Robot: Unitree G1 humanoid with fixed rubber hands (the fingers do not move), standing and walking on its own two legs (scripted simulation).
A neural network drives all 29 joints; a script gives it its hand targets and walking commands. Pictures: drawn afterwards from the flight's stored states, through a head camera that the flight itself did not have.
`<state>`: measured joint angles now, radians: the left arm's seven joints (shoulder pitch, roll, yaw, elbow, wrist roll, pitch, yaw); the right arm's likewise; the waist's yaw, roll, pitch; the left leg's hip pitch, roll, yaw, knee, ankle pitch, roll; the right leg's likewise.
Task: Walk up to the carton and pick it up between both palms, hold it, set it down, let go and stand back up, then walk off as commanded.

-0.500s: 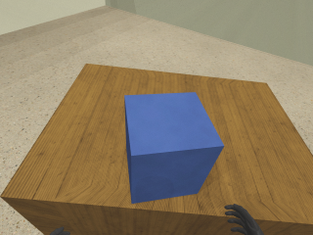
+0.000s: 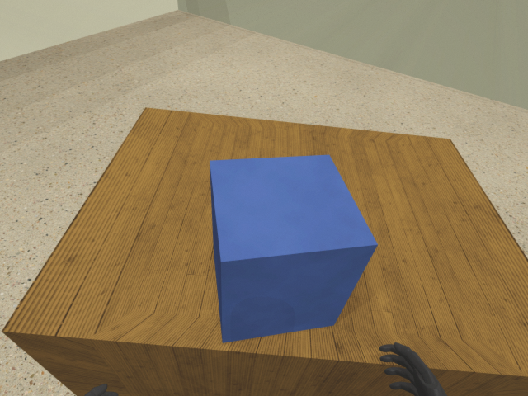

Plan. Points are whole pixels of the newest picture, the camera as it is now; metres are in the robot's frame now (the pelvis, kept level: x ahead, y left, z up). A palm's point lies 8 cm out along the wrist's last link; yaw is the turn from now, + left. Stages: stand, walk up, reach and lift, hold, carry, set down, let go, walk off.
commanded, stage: stand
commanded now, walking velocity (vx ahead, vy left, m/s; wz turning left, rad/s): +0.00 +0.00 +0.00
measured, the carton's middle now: (276, 248) +0.38 +0.00 +0.02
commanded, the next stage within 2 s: walk off in 0.66 s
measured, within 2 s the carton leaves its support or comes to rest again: neither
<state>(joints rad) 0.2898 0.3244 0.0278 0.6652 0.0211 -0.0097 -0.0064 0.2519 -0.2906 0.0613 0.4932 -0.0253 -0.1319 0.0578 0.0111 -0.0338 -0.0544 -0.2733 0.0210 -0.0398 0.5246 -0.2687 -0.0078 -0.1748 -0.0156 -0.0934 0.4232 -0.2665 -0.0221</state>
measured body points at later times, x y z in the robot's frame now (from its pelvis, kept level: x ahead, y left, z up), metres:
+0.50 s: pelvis -0.01 +0.00 +0.00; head -0.01 +0.02 +0.45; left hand +0.11 +0.28 -0.11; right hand +0.18 -0.23 -0.04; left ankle +0.00 +0.12 -0.74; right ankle -0.03 -0.13 -0.74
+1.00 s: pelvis -0.03 +0.00 +0.00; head -0.01 +0.02 +0.44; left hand +0.07 +0.28 -0.12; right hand +0.18 -0.23 -0.04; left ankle +0.01 +0.12 -0.74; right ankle -0.02 -0.13 -0.74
